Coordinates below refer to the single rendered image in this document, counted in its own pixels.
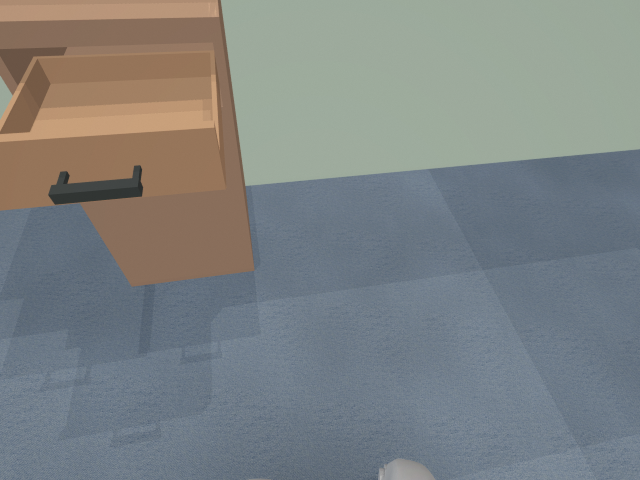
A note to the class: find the drawer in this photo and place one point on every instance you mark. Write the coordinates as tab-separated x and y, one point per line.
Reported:
97	116

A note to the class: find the cabinet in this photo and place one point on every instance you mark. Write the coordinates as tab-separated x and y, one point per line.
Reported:
153	239

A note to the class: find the handle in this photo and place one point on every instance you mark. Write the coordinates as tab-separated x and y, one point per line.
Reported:
63	193

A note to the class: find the right robot thigh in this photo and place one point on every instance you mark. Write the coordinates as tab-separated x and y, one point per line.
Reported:
401	469

